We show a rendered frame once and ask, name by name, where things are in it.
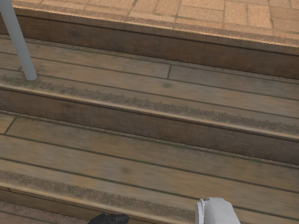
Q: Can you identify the robot left hand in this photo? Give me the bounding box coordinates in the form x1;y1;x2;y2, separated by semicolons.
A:
88;213;129;224

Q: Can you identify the robot right thigh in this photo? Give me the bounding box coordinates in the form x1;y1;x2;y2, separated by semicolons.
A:
195;197;241;224

